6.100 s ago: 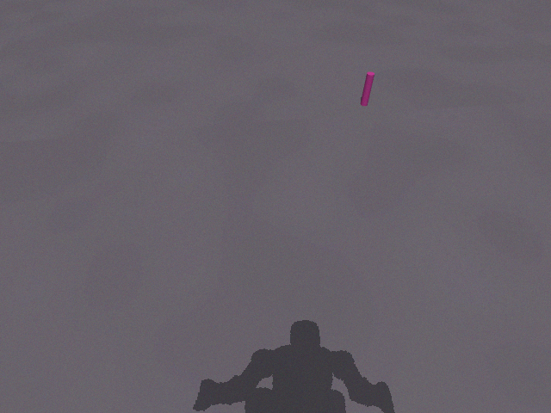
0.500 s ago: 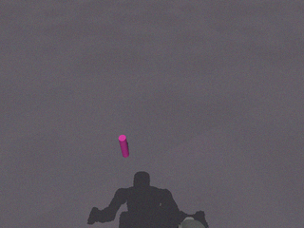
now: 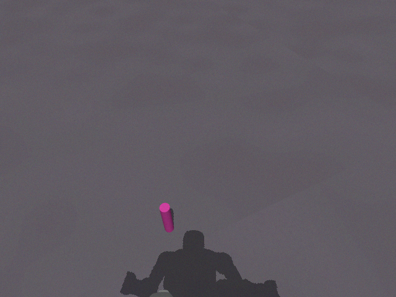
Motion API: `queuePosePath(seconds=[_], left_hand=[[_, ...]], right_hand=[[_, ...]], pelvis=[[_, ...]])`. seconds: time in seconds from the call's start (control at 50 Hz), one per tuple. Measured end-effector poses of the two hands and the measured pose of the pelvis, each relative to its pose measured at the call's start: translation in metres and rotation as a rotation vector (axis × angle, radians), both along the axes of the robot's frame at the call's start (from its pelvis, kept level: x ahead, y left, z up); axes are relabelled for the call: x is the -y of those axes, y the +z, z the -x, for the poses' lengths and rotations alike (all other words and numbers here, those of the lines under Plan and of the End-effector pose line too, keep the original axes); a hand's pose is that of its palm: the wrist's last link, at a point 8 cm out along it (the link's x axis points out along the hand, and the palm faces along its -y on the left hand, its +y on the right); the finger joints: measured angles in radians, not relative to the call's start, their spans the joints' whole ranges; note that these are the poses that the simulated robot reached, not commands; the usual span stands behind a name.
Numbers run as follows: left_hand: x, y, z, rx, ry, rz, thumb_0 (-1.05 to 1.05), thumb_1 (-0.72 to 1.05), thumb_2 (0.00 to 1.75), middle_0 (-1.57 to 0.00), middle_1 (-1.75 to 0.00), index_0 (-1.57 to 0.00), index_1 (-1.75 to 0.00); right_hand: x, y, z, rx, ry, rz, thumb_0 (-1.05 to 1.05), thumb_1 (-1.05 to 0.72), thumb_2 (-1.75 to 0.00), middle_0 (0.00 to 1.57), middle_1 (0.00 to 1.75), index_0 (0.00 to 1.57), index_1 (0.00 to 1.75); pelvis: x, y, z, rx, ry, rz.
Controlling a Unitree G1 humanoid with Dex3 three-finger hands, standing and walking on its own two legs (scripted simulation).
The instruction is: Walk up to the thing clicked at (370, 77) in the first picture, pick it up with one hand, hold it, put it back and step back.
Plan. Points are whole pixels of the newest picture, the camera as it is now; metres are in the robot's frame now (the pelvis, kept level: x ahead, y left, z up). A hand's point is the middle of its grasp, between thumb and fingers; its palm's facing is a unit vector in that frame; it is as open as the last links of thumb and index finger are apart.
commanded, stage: walk up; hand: left
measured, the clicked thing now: (167, 218) +0.61 +0.21 -0.66
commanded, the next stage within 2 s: none
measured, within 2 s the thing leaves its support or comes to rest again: neither
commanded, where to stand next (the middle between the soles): +0.25 +0.01 m, yaw -2 degrees
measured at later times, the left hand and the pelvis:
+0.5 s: hand (81, 278) +0.20 +0.31 -0.15, palm faces -0.11 -0.92 -0.37, open 7.4 cm; pelvis +0.13 +0.03 +0.00, yaw -3 degrees
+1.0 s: hand (96, 253) +0.27 +0.30 -0.17, palm faces -0.03 -0.95 -0.31, open 7.4 cm; pelvis +0.18 +0.04 -0.01, yaw -1 degrees
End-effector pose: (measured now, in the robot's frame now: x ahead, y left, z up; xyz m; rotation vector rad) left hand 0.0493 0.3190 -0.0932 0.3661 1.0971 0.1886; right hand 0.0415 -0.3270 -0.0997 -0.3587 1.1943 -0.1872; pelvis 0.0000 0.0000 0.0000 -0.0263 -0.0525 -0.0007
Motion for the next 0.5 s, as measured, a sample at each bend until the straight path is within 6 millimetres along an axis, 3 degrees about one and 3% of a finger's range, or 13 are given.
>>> queuePosePath(seconds=[0.1,0.16,0.32,0.42,0.5], left_hand=[[-0.034,-0.030,-0.018,-0.054,0.019,0.022,0.01,0.90,0.90,-0.21,-0.30,-0.20,-0.30],[-0.041,-0.040,-0.033,-0.100,0.016,0.035,0.01,0.90,0.90,-0.21,-0.30,-0.20,-0.30],[-0.044,-0.031,-0.085,-0.114,-0.015,0.067,0.01,0.90,0.90,-0.21,-0.30,-0.20,-0.30],[-0.040,-0.021,-0.117,-0.130,-0.033,0.044,0.01,0.90,0.90,-0.21,-0.30,-0.20,-0.30],[-0.030,-0.016,-0.149,-0.107,-0.047,0.005,0.01,0.90,0.90,-0.21,-0.30,-0.20,-0.30]], right_hand=[[-0.022,0.008,-0.035,0.021,0.013,0.061,0.00,-0.91,-0.90,0.20,0.30,0.20,0.30],[-0.037,0.013,-0.050,0.066,-0.001,0.074,0.00,-0.90,-0.90,0.20,0.30,0.20,0.30],[-0.061,0.024,-0.071,0.059,-0.036,0.053,0.00,-0.90,-0.90,0.21,0.30,0.20,0.30],[-0.058,0.014,-0.086,0.041,-0.063,0.028,0.00,-0.90,-0.90,0.21,0.30,0.20,0.30],[-0.049,-0.006,-0.103,0.018,-0.073,0.001,0.00,-0.90,-0.90,0.21,0.30,0.20,0.30]], pelvis=[[-0.025,-0.012,-0.032,-0.006,0.008,-0.006],[-0.037,-0.013,-0.048,-0.004,-0.003,-0.008],[-0.047,0.002,-0.088,0.010,-0.014,-0.018],[-0.044,0.003,-0.113,0.012,-0.036,-0.037],[-0.035,-0.004,-0.131,0.010,-0.046,-0.051]])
